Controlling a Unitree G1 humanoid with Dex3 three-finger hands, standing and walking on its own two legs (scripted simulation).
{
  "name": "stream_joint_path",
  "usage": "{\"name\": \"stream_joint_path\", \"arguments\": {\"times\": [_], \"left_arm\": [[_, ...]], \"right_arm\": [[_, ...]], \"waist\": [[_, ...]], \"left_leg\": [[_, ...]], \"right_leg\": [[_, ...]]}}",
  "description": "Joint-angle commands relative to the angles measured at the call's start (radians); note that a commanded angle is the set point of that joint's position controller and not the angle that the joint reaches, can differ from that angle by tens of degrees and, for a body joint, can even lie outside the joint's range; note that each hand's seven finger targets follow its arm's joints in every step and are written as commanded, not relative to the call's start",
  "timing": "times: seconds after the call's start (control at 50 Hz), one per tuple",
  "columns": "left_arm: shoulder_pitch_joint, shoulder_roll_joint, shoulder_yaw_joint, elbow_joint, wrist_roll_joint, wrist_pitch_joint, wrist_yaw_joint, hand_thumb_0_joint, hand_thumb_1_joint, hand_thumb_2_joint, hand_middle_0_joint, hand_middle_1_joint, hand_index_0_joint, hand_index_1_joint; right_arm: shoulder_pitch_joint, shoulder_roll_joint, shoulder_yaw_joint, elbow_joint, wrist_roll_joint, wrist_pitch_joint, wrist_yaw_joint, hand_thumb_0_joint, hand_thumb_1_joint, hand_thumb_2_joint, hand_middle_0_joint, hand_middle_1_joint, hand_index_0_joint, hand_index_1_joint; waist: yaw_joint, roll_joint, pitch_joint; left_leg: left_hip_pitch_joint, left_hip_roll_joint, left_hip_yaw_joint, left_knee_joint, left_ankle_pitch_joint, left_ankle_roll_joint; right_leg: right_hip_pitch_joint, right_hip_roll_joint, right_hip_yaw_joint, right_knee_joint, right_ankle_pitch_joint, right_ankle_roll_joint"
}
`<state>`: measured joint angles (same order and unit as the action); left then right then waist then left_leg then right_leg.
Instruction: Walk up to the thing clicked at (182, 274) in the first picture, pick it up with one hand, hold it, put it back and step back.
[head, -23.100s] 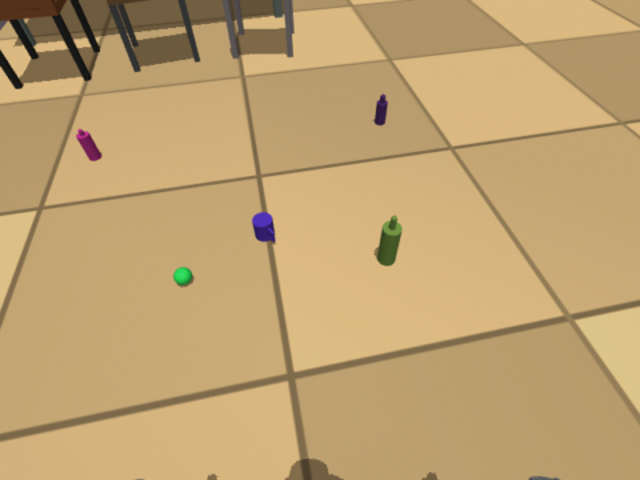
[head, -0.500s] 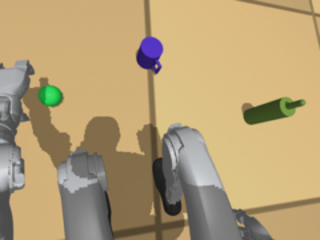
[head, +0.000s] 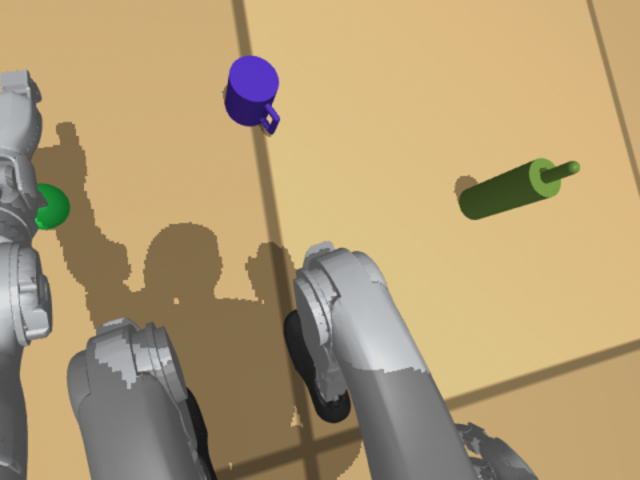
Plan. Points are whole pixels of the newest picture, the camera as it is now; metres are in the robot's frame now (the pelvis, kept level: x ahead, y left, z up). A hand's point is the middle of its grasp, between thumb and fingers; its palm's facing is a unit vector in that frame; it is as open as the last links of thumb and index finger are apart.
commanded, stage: approach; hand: left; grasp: from above
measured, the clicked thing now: (42, 206) +0.51 +0.23 -0.30
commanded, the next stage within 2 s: close in in 0.22 s
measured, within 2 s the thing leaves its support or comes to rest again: neither
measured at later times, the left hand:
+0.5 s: hand out of the picture +0.50 +0.24 -0.17, palm faces -0.45 -0.05 -0.89, open 14.1 cm
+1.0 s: hand (34, 201) +0.51 +0.22 -0.24, palm faces -0.44 -0.09 -0.89, open 13.9 cm
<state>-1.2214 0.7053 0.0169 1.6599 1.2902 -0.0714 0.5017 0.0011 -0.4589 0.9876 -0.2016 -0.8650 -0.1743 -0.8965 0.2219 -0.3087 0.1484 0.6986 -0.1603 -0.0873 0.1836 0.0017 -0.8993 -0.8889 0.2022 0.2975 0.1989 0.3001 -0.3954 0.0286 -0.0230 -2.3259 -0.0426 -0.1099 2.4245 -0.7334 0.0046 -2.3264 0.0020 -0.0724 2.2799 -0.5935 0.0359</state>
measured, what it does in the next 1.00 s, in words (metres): stands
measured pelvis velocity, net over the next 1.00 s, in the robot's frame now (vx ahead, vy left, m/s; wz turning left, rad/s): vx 0.00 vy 0.00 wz -0.05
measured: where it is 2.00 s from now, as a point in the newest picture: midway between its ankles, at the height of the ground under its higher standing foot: (262, 425)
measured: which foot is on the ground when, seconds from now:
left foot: down 0.00-1.00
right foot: down 0.00-1.00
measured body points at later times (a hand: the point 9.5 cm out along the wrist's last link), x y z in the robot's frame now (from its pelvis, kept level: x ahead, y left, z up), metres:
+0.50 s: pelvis +0.00 +0.00 +0.00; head +0.24 +0.09 +0.37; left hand +0.52 +0.24 -0.12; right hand +0.03 -0.28 -0.07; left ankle +0.06 +0.12 -0.30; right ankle +0.12 -0.12 -0.30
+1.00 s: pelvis +0.00 +0.00 -0.01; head +0.29 +0.08 +0.32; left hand +0.53 +0.23 -0.19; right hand -0.01 -0.25 -0.08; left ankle +0.06 +0.12 -0.30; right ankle +0.12 -0.12 -0.30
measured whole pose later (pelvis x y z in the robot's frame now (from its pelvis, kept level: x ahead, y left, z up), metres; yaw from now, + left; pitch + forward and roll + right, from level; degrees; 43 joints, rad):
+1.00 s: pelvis +0.00 +0.00 -0.01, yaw -3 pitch +34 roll -11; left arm -1.17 0.84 0.07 1.71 1.31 -0.17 0.57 0.00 -0.51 1.05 -0.10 -0.99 -0.09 -1.01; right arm 0.22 -0.32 0.22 0.66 -0.22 -0.17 0.23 0.00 -0.90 -0.90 0.20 0.30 0.20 0.30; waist -0.43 -0.05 0.09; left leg -2.34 -0.05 -0.16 2.50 -0.75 0.01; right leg -2.32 0.01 -0.12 2.31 -0.60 0.04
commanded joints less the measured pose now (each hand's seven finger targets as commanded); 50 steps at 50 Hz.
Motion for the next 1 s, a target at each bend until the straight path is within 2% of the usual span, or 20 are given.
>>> {"name": "stream_joint_path", "arguments": {"times": [0.0, 0.1, 0.14, 0.18, 0.24, 0.28, 0.36, 0.46, 0.54, 0.64, 0.68, 0.7, 0.72, 0.76, 0.78, 0.82, 0.9, 0.92, 0.96, 0.98], "left_arm": [[-0.155, 0.225, 0.029, -0.118, -0.076, 0.059, -0.014, 0.0, -0.557, 1.029, -0.123, -0.929, -0.094, -0.958], [-0.214, 0.231, 0.055, -0.295, -0.134, -0.001, -0.079, 0.0, -0.571, 1.028, -0.098, -0.981, -0.08, -1.001], [-0.269, 0.273, 0.088, -0.375, -0.114, -0.043, -0.09, 0.0, -0.579, 1.029, -0.083, -0.995, -0.068, -1.01], [-0.345, 0.216, 0.05, -0.467, -0.097, -0.086, -0.095, 0.0, -0.576, 1.036, -0.088, -0.988, -0.07, -1.007], [-0.323, 0.122, -0.033, -0.359, -0.058, -0.113, -0.088, 0.0, -0.555, 1.011, -0.081, -1.01, -0.077, -1.013], [-0.299, 0.119, -0.044, -0.276, -0.054, -0.118, -0.071, 0.0, -0.562, 1.021, -0.077, -1.002, -0.071, -1.008], [-0.252, 0.098, -0.067, -0.147, -0.023, -0.089, -0.041, 0.0, -0.565, 1.027, -0.081, -0.996, -0.076, -1.001], [-0.286, 0.128, -0.053, -0.1, -0.011, -0.058, -0.013, 0.0, -0.541, 1.018, -0.086, -0.992, -0.086, -0.993], [-0.306, 0.183, -0.005, -0.107, 0.001, -0.058, -0.001, 0.0, -0.553, 1.03, -0.071, -0.957, -0.052, -0.977], [-0.281, 0.238, 0.036, -0.083, 0.02, -0.076, 0.034, 0.0, -0.563, 1.034, -0.068, -0.956, -0.045, -0.98], [-0.31, 0.203, -0.003, -0.101, 0.011, -0.084, 0.045, 0.0, -0.564, 1.032, -0.066, -0.974, -0.045, -0.995], [-0.313, 0.247, 0.031, -0.093, 0.019, -0.085, 0.058, 0.0, -0.556, 1.036, -0.071, -0.982, -0.053, -1.0], [-0.308, 0.219, 0.003, -0.08, 0.015, -0.087, 0.06, 0.0, -0.551, 1.037, -0.074, -0.981, -0.055, -1.0], [-0.323, 0.284, 0.049, -0.117, 0.018, -0.095, 0.081, 0.0, -0.549, 1.069, -0.086, -0.979, -0.058, -1.007], [-0.298, 0.262, 0.037, -0.099, 0.009, -0.096, 0.087, 0.0, -0.543, 1.081, -0.093, -0.986, -0.064, -1.015], [-0.307, 0.245, 0.019, -0.065, 0.015, -0.097, 0.095, 0.0, -0.528, 1.057, -0.092, -0.989, -0.072, -1.009], [-0.272, 0.318, 0.075, -0.051, 0.015, -0.096, 0.11, 0.0, -0.507, 1.042, -0.085, -0.998, -0.076, -1.007], [-0.27, 0.297, 0.053, -0.066, 0.018, -0.097, 0.111, 0.0, -0.512, 1.046, -0.085, -0.997, -0.073, -1.009], [-0.256, 0.325, 0.065, -0.084, 0.019, -0.093, 0.127, 0.0, -0.492, 1.038, -0.092, -1.02, -0.088, -1.024], [-0.244, 0.278, 0.037, -0.051, 0.013, -0.087, 0.124, 0.0, -0.491, 1.018, -0.081, -1.025, -0.084, -1.021]], "right_arm": [[0.201, -0.26, -0.083, -0.026, 0.025, 0.006, 0.002, 0.0, -0.894, -0.891, 0.2, 0.3, 0.2, 0.3], [0.226, -0.271, -0.108, -0.038, 0.027, 0.016, -0.006, 0.0, -0.899, -0.892, 0.2, 0.3, 0.2, 0.3], [0.247, -0.283, -0.122, -0.032, 0.02, 0.021, -0.018, 0.0, -0.899, -0.892, 0.2, 0.3, 0.2, 0.3], [0.269, -0.272, -0.133, -0.01, 0.018, 0.024, -0.027, 0.0, -0.899, -0.892, 0.2, 0.3, 0.2, 0.3], [0.254, -0.247, -0.126, 0.009, 0.008, 0.018, -0.029, 0.0, -0.902, -0.894, 0.2, 0.3, 0.2, 0.3], [0.239, -0.252, -0.124, 0.016, 0.005, 0.018, -0.036, 0.0, -0.899, -0.893, 0.2, 0.3, 0.2, 0.3], [0.22, -0.255, -0.109, 0.027, 0.003, 0.011, -0.035, 0.0, -0.898, -0.895, 0.2, 0.3, 0.2, 0.3], [0.204, -0.267, -0.087, 0.017, 0.002, 0.006, -0.034, 0.0, -0.896, -0.894, 0.2, 0.3, 0.2, 0.3], [0.218, -0.29, -0.078, -0.007, -0.01, -0.014, -0.021, 0.0, -0.89, -0.896, 0.2, 0.3, 0.2, 0.3], [0.214, -0.296, -0.069, -0.026, -0.016, -0.023, -0.011, 0.0, -0.892, -0.897, 0.2, 0.3, 0.2, 0.3], [0.208, -0.28, -0.059, -0.025, -0.018, -0.031, -0.006, 0.0, -0.895, -0.898, 0.2, 0.3, 0.199, 0.3], [0.216, -0.297, -0.061, -0.029, -0.027, -0.039, -0.003, 0.0, -0.896, -0.898, 0.2, 0.3, 0.199, 0.3], [0.216, -0.285, -0.053, -0.016, -0.03, -0.045, 0.002, 0.0, -0.896, -0.898, 0.2, 0.3, 0.199, 0.3], [0.233, -0.306, -0.056, -0.025, -0.035, -0.053, 0.007, 0.0, -0.895, -0.898, 0.2, 0.3, 0.199, 0.3], [0.23, -0.295, -0.048, -0.02, -0.037, -0.052, 0.011, 0.0, -0.896, -0.898, 0.2, 0.3, 0.199, 0.3], [0.235, -0.301, -0.035, -0.008, -0.049, -0.063, 0.022, 0.0, -0.897, -0.898, 0.2, 0.3, 0.199, 0.3], [0.252, -0.333, -0.035, -0.015, -0.059, -0.081, 0.04, 0.0, -0.896, -0.897, 0.2, 0.3, 0.2, 0.3], [0.242, -0.333, -0.034, -0.02, -0.058, -0.084, 0.045, 0.0, -0.896, -0.898, 0.2, 0.299, 0.2, 0.3], [0.233, -0.323, -0.03, -0.02, -0.054, -0.08, 0.05, 0.0, -0.898, -0.898, 0.2, 0.3, 0.199, 0.3], [0.233, -0.318, -0.026, -0.015, -0.053, -0.081, 0.057, 0.0, -0.898, -0.898, 0.2, 0.3, 0.199, 0.3]], "waist": [[0.055, 0.23, -0.713], [0.033, 0.211, -0.706], [0.018, 0.238, -0.723], [0.002, 0.301, -0.783], [-0.021, 0.302, -0.699], [-0.009, 0.294, -0.648], [0.003, 0.3, -0.61], [-0.009, 0.296, -0.582], [-0.032, 0.303, -0.575], [-0.029, 0.309, -0.598], [-0.034, 0.34, -0.638], [-0.047, 0.337, -0.642], [-0.045, 0.344, -0.624], [-0.05, 0.368, -0.648], [-0.043, 0.364, -0.647], [-0.076, 0.353, -0.605], [-0.079, 0.354, -0.581], [-0.07, 0.367, -0.585], [-0.049, 0.417, -0.644], [-0.057, 0.414, -0.616]], "left_leg": [[0.355, -0.014, 0.103, -0.268, 0.258, 0.051], [0.354, -0.011, 0.093, -0.253, 0.25, 0.037], [0.392, -0.01, 0.083, -0.248, 0.234, 0.026], [0.474, -0.005, 0.073, -0.252, 0.247, 0.012], [0.486, -0.007, 0.065, -0.258, 0.186, 0.008], [0.452, -0.009, 0.061, -0.281, 0.128, 0.012], [0.47, -0.01, 0.052, -0.306, 0.146, 0.011], [0.463, -0.009, 0.053, -0.291, 0.213, 0.016], [0.473, -0.003, 0.045, -0.272, 0.247, 0.015], [0.443, -0.003, 0.046, -0.265, 0.194, 0.019], [0.466, -0.001, 0.053, -0.254, 0.201, 0.019], [0.487, 0.003, 0.047, -0.238, 0.23, 0.017], [0.463, 0.002, 0.053, -0.231, 0.214, 0.019], [0.479, 0.003, 0.05, -0.229, 0.243, 0.015], [0.469, 0.005, 0.05, -0.23, 0.243, 0.015], [0.459, 0.008, 0.048, -0.202, 0.244, 0.017], [0.461, 0.013, 0.036, -0.199, 0.271, 0.012], [0.466, 0.012, 0.036, -0.196, 0.28, 0.009], [0.506, 0.015, 0.03, -0.216, 0.298, 0.004], [0.501, 0.018, 0.026, -0.21, 0.294, 0.004]], "right_leg": [[0.579, 0.029, -0.055, -0.206, 0.222, -0.06], [0.595, 0.025, -0.062, -0.221, 0.192, -0.074], [0.561, 0.024, -0.073, -0.227, 0.156, -0.083], [0.532, 0.023, -0.083, -0.223, 0.167, -0.089], [0.441, 0.027, -0.095, -0.223, 0.116, -0.088], [0.409, 0.028, -0.101, -0.228, 0.067, -0.085], [0.366, 0.027, -0.111, -0.206, 0.1, -0.083], [0.368, 0.024, -0.107, -0.184, 0.167, -0.08], [0.375, 0.016, -0.104, -0.174, 0.193, -0.074], [0.395, 0.019, -0.107, -0.174, 0.144, -0.073], [0.419, 0.026, -0.109, -0.169, 0.157, -0.074], [0.418, 0.022, -0.115, -0.16, 0.186, -0.069], [0.419, 0.028, -0.114, -0.158, 0.172, -0.071], [0.448, 0.025, -0.118, -0.159, 0.197, -0.071], [0.46, 0.029, -0.12, -0.158, 0.196, -0.071], [0.444, 0.03, -0.127, -0.153, 0.206, -0.068], [0.456, 0.03, -0.139, -0.152, 0.227, -0.066], [0.456, 0.032, -0.139, -0.153, 0.231, -0.069], [0.491, 0.038, -0.14, -0.142, 0.25, -0.072], [0.466, 0.038, -0.143, -0.137, 0.247, -0.072]]}}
